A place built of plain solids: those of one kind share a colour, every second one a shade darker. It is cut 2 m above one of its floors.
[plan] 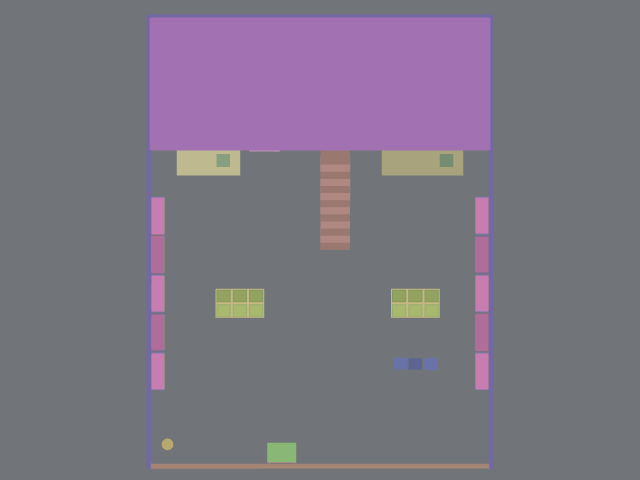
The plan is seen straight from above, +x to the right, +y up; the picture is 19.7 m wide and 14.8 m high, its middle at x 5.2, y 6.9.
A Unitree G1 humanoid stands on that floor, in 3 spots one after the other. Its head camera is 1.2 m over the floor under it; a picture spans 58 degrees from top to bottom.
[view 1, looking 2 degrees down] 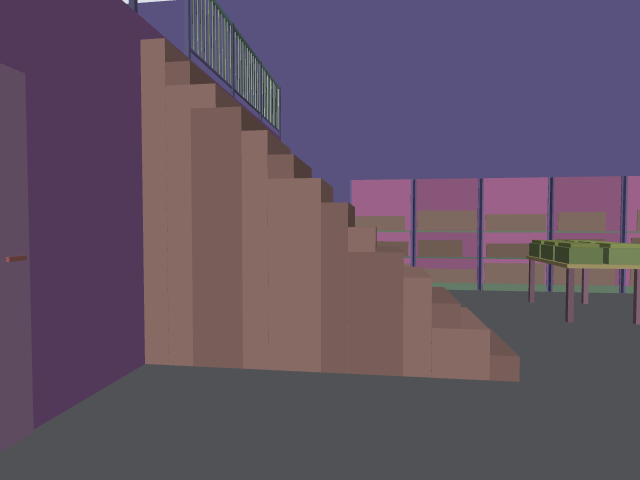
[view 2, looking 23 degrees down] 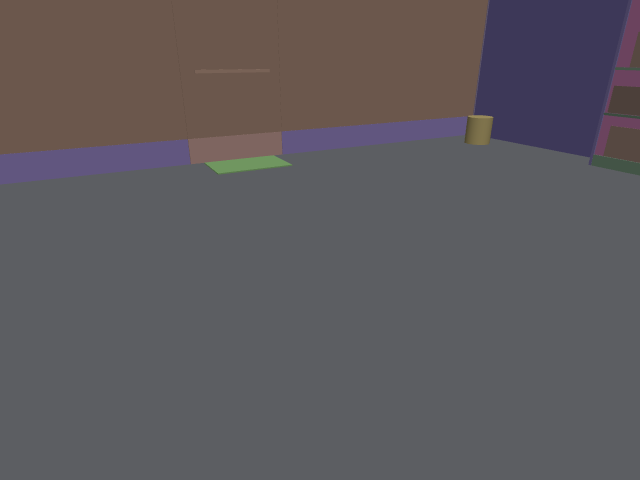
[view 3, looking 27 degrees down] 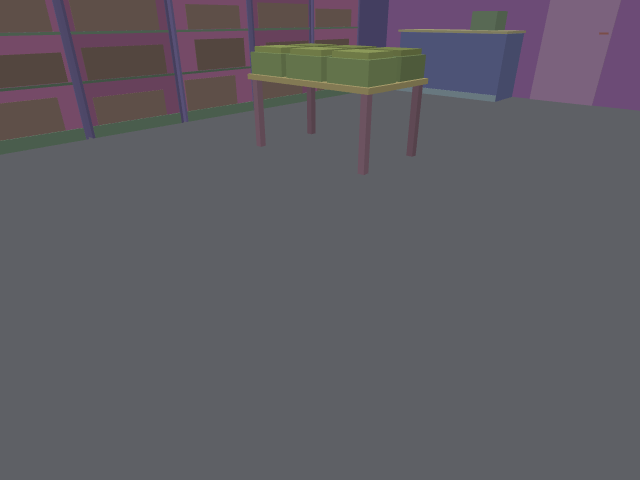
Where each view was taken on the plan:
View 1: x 1.76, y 7.65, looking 8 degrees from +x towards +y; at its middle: stair_step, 3.49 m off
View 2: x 5.67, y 5.29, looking -118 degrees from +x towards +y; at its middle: ground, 3.07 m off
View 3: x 5.62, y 1.65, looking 133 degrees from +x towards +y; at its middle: ground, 2.64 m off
